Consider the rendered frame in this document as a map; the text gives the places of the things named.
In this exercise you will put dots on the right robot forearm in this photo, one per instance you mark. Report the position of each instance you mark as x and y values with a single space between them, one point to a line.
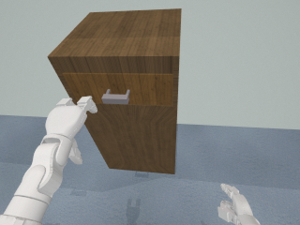
246 219

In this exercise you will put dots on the cabinet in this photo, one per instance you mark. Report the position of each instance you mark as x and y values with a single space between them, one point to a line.
130 137

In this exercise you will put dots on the left robot hand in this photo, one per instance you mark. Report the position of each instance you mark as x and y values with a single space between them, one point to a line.
67 119

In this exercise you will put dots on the right robot hand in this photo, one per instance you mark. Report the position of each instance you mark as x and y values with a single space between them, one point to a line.
229 211

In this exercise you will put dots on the handle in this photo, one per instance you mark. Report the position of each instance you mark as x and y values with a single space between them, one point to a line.
115 98

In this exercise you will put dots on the left robot forearm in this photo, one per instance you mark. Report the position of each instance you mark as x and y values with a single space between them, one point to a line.
41 180

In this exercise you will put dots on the drawer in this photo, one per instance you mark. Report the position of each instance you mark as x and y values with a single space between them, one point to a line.
145 88

